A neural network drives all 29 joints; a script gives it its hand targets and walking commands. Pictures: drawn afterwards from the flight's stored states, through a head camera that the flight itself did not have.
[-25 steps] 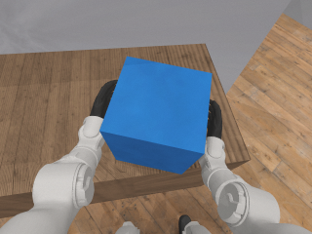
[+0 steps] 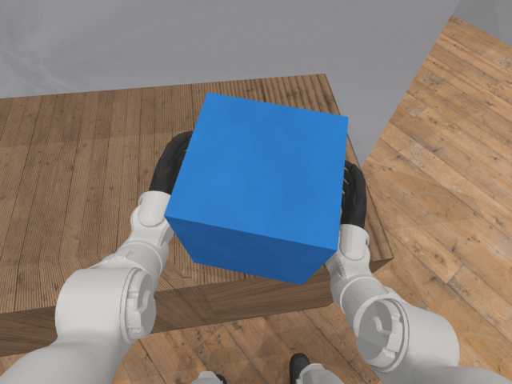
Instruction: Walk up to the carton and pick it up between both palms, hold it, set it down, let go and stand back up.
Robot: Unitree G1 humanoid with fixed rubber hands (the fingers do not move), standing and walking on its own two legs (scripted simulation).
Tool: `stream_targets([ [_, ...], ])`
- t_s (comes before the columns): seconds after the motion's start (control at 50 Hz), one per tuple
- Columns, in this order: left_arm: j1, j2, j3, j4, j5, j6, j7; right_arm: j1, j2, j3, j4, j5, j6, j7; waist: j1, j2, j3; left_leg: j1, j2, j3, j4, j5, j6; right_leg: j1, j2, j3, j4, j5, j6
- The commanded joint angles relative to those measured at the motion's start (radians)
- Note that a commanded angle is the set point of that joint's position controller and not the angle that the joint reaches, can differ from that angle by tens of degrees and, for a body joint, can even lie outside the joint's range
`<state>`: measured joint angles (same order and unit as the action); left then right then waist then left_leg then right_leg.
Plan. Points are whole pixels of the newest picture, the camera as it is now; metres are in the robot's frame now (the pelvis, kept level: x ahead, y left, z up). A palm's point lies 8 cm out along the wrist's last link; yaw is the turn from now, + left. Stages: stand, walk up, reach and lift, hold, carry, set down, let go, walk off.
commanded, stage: reach and lift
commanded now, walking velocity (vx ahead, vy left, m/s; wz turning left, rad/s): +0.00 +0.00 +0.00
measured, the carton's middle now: (260, 200) +0.40 -0.01 -0.01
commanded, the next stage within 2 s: none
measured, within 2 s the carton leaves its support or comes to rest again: neither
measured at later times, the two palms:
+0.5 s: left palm (165, 160) +0.44 +0.13 +0.06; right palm (357, 194) +0.39 -0.16 +0.02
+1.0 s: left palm (143, 148) +0.39 +0.13 +0.16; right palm (391, 173) +0.36 -0.17 +0.13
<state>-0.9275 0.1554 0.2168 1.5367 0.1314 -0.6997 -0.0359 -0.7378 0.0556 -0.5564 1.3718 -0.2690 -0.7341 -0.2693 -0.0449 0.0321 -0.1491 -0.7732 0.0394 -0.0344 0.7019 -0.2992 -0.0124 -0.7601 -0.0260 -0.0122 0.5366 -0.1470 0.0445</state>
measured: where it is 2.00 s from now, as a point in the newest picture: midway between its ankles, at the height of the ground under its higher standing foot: outside the picture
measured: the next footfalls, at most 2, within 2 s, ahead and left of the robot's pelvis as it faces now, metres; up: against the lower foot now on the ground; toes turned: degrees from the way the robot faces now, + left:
none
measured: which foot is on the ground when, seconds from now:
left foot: down 0.00-1.00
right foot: down 0.00-1.00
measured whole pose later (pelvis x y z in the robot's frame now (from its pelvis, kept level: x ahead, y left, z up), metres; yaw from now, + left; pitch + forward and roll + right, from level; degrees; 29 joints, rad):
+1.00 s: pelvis -0.01 -0.02 +0.02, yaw +2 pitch +1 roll -1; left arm -0.91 0.13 0.07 1.37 -0.03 -0.12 0.03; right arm -0.73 0.00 -0.24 1.12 0.00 0.01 -0.24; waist -0.04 -0.02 -0.18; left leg -0.29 0.03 -0.03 0.54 -0.26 -0.02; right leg -0.32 -0.04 -0.01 0.48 -0.17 0.04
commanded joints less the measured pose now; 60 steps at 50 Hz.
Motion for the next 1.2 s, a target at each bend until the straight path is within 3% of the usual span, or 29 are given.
stream_targets([
  [0.0, -0.6, -0.526, -0.141, 0.021, 0.055, -0.01, -0.104, -0.545, 0.602, 0.346, -0.011, -0.19, -0.011, 0.178, 0.021, -0.039, -0.626, 0.195, -0.076, 0.117, -0.11, 0.269, -0.021, 0.425, 0.06, -0.055, -0.068, 0.214, -0.035],
  [0.04, -0.581, -0.547, -0.142, 0.05, 0.042, 0.006, -0.105, -0.584, 0.602, 0.373, -0.034, -0.155, 0.009, 0.183, 0.037, -0.016, -0.614, 0.185, -0.078, 0.114, -0.125, 0.225, -0.01, 0.434, 0.062, -0.047, -0.069, 0.155, -0.025],
  [0.14, -0.602, -0.584, -0.234, 0.0, -0.047, 0.019, -0.089, -0.59, 0.64, 0.441, -0.114, -0.089, 0.076, 0.195, 0.014, 0.011, -0.727, 0.185, -0.074, 0.085, -0.111, 0.254, -0.019, 0.443, 0.07, -0.041, -0.037, 0.19, -0.029],
  [0.16, -0.586, -0.594, -0.238, 0.022, -0.061, 0.025, -0.083, -0.62, 0.635, 0.48, -0.159, -0.07, 0.078, 0.198, 0.04, 0.0, -0.754, 0.175, -0.076, 0.084, -0.103, 0.28, -0.018, 0.464, 0.067, -0.032, -0.032, 0.232, -0.031],
  [0.2, -0.581, -0.599, -0.261, 0.024, -0.091, 0.029, -0.08, -0.615, 0.642, 0.513, -0.179, -0.037, 0.105, 0.192, 0.007, -0.009, -0.773, 0.162, -0.083, 0.071, -0.097, 0.261, -0.017, 0.491, 0.065, -0.04, -0.022, 0.249, -0.02],
  [0.22, -0.535, -0.619, -0.275, -0.01, -0.1, 0.035, -0.07, -0.613, 0.64, 0.536, -0.232, -0.018, 0.114, 0.195, 0.021, -0.003, -0.796, 0.19, -0.081, 0.069, -0.096, 0.281, -0.023, 0.478, 0.072, -0.037, -0.016, 0.275, -0.022],
  [0.26, -0.555, -0.667, -0.336, -0.033, -0.131, 0.054, -0.065, -0.635, 0.651, 0.556, -0.282, 0.006, 0.14, 0.183, -0.02, 0.034, -0.842, 0.217, -0.079, 0.052, -0.072, 0.33, -0.039, 0.48, 0.078, -0.046, -0.009, 0.3, -0.023],
  [0.4, -0.521, -0.776, -0.43, -0.251, -0.17, 0.092, -0.034, -0.586, 0.725, 0.753, -0.462, 0.15, 0.23, 0.187, -0.057, 0.088, -0.922, 0.362, -0.079, -0.002, -0.022, 0.584, -0.078, 0.564, 0.106, -0.033, 0.013, 0.517, -0.017],
  [0.44, -0.492, -0.814, -0.436, -0.32, -0.168, 0.105, -0.023, -0.579, 0.752, 0.809, -0.52, 0.192, 0.261, 0.191, -0.04, 0.087, -0.926, 0.408, -0.075, -0.013, -0.027, 0.654, -0.078, 0.594, 0.11, -0.026, 0.003, 0.542, -0.017],
  [0.5, -0.477, -0.819, -0.434, -0.383, -0.17, 0.146, -0.026, -0.6, 0.738, 0.861, -0.592, 0.247, 0.328, 0.182, -0.03, 0.067, -0.787, 0.433, -0.08, -0.016, -0.091, 0.58, -0.064, 0.633, 0.101, -0.009, -0.045, 0.465, -0.01],
  [0.6, -0.433, -0.772, -0.328, -0.315, -0.126, 0.29, -0.052, -0.593, 0.666, 0.791, -0.571, 0.242, 0.501, 0.193, -0.039, -0.012, -0.439, 0.421, -0.078, 0.011, -0.229, 0.317, -0.027, 0.672, 0.077, -0.011, -0.139, 0.181, -0.009],
  [0.62, -0.46, -0.801, -0.343, -0.368, -0.14, 0.293, -0.056, -0.644, 0.69, 0.795, -0.622, 0.248, 0.506, 0.195, -0.043, -0.031, -0.466, 0.421, -0.076, 0.011, -0.236, 0.305, -0.018, 0.705, 0.074, -0.008, -0.139, 0.182, -0.009],
  [0.68, -0.571, -0.798, -0.302, -0.397, -0.127, 0.353, -0.059, -0.685, 0.675, 0.737, -0.546, 0.244, 0.588, 0.218, -0.037, -0.01, -0.296, 0.421, -0.072, 0.012, -0.302, 0.193, -0.015, 0.671, 0.06, -0.007, -0.166, 0.03, -0.015],
  [0.72, -0.54, -0.811, -0.238, -0.311, -0.084, 0.422, -0.067, -0.732, 0.644, 0.652, -0.49, 0.222, 0.626, 0.23, -0.037, 0.007, -0.13, 0.407, -0.067, 0.018, -0.341, 0.087, -0.012, 0.625, 0.06, -0.016, -0.197, -0.104, -0.027],
  [0.74, -0.596, -0.824, -0.241, -0.393, -0.088, 0.433, -0.071, -0.75, 0.652, 0.63, -0.498, 0.219, 0.629, 0.234, -0.041, 0.009, -0.147, 0.419, -0.068, 0.023, -0.348, 0.095, -0.018, 0.637, 0.059, -0.014, -0.2, -0.1, -0.037],
  [0.8, -0.654, -0.839, -0.222, -0.432, -0.104, 0.477, -0.076, -0.864, 0.64, 0.611, -0.569, 0.226, 0.642, 0.245, -0.033, -0.002, -0.144, 0.4, -0.067, 0.013, -0.355, 0.055, -0.02, 0.65, 0.062, -0.016, -0.198, -0.126, -0.035],
  [0.82, -0.662, -0.869, -0.234, -0.45, -0.098, 0.495, -0.069, -0.832, 0.629, 0.583, -0.519, 0.214, 0.654, 0.254, -0.045, 0.041, -0.104, 0.402, -0.058, 0.0, -0.382, 0.011, -0.028, 0.647, 0.067, -0.018, -0.202, -0.164, -0.043],
  [0.88, -0.643, -0.895, -0.197, -0.387, -0.071, 0.552, -0.059, -0.947, 0.602, 0.567, -0.57, 0.213, 0.67, 0.273, -0.018, 0.047, -0.104, 0.41, -0.053, -0.007, -0.415, -0.063, -0.021, 0.618, 0.073, -0.024, -0.213, -0.225, -0.045],
  [0.9, -0.653, -0.876, -0.183, -0.399, -0.078, 0.564, -0.062, -0.968, 0.618, 0.589, -0.61, 0.222, 0.682, 0.275, -0.007, 0.025, -0.105, 0.401, -0.059, -0.003, -0.406, -0.067, -0.01, 0.646, 0.064, -0.018, -0.208, -0.221, -0.037],
  [0.92, -0.678, -0.917, -0.223, -0.484, -0.097, 0.565, -0.055, -0.967, 0.652, 0.593, -0.623, 0.23, 0.676, 0.278, -0.021, 0.04, -0.181, 0.413, -0.055, -0.007, -0.397, -0.027, -0.016, 0.655, 0.076, -0.027, -0.192, -0.181, -0.039],
  [0.94, -0.671, -0.919, -0.233, -0.499, -0.098, 0.576, -0.045, -0.973, 0.639, 0.612, -0.626, 0.246, 0.684, 0.285, 0.002, 0.067, -0.215, 0.455, -0.054, -0.014, -0.395, 0.005, -0.024, 0.645, 0.077, -0.025, -0.192, -0.173, -0.042],
  [0.96, -0.715, -0.889, -0.213, -0.525, -0.104, 0.582, -0.045, -0.955, 0.641, 0.604, -0.588, 0.249, 0.699, 0.284, 0.002, 0.038, -0.225, 0.456, -0.055, -0.014, -0.397, -0.02, -0.014, 0.633, 0.076, -0.024, -0.196, -0.207, -0.038],
  [1.0, -0.654, -0.907, -0.243, -0.518, -0.124, 0.601, -0.043, -0.962, 0.685, 0.653, -0.686, 0.279, 0.705, 0.274, -0.003, -0.028, -0.306, 0.452, -0.074, -0.005, -0.349, 0.08, -0.01, 0.669, 0.078, -0.02, -0.189, -0.118, -0.035],
  [1.02, -0.62, -0.881, -0.205, -0.46, -0.099, 0.619, -0.049, -0.952, 0.676, 0.666, -0.652, 0.282, 0.725, 0.274, 0.018, -0.017, -0.229, 0.423, -0.081, 0.013, -0.362, 0.04, 0.004, 0.655, 0.071, -0.012, -0.21, -0.169, -0.034],
  [1.04, -0.572, -0.866, -0.179, -0.457, -0.078, 0.64, -0.05, -0.982, 0.667, 0.691, -0.71, 0.299, 0.733, 0.275, 0.041, -0.036, -0.21, 0.424, -0.086, 0.02, -0.363, 0.041, 0.013, 0.692, 0.07, -0.006, -0.208, -0.168, -0.028],
  [1.08, -0.537, -0.861, -0.178, -0.524, -0.07, 0.665, -0.056, -0.943, 0.68, 0.728, -0.747, 0.327, 0.751, 0.269, 0.066, -0.05, -0.276, 0.463, -0.095, 0.024, -0.355, 0.152, 0.011, 0.751, 0.074, -0.007, -0.204, -0.05, -0.019],
  [1.12, -0.561, -0.889, -0.227, -0.733, -0.094, 0.68, -0.034, -0.919, 0.713, 0.811, -0.788, 0.399, 0.762, 0.267, 0.064, -0.006, -0.39, 0.569, -0.099, 0.013, -0.315, 0.349, -0.015, 0.805, 0.088, -0.003, -0.188, 0.1, -0.026],
  [1.16, -0.533, -0.859, -0.205, -0.71, -0.067, 0.731, -0.032, -0.894, 0.686, 0.833, -0.787, 0.428, 0.804, 0.254, 0.067, -0.01, -0.35, 0.574, -0.105, 0.01, -0.313, 0.355, -0.009, 0.807, 0.083, 0.003, -0.2, 0.125, -0.018],
  [1.18, -0.505, -0.833, -0.172, -0.704, -0.045, 0.76, -0.04, -0.907, 0.688, 0.843, -0.804, 0.439, 0.816, 0.245, 0.079, -0.045, -0.326, 0.567, -0.109, 0.01, -0.312, 0.366, -0.004, 0.831, 0.083, 0.007, -0.204, 0.137, -0.012],
])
